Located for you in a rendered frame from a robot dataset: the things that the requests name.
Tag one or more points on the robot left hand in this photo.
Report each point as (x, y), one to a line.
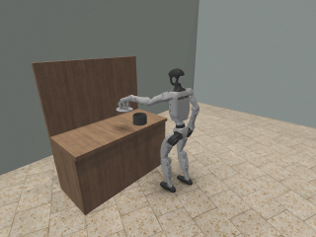
(122, 101)

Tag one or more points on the left robot upper arm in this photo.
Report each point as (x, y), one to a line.
(164, 97)

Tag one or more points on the robot head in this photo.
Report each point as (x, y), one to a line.
(177, 72)

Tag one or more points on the pot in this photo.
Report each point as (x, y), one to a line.
(139, 119)

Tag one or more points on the lid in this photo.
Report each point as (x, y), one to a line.
(124, 110)

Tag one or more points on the table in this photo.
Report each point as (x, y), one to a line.
(98, 152)

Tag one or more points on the robot left forearm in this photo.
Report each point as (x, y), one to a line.
(139, 100)

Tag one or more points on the robot right forearm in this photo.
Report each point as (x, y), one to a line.
(193, 117)

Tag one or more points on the robot right hand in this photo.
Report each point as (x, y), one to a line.
(192, 126)

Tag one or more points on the left robot shin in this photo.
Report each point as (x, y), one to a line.
(167, 172)

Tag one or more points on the right robot upper arm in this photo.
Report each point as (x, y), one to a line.
(193, 100)

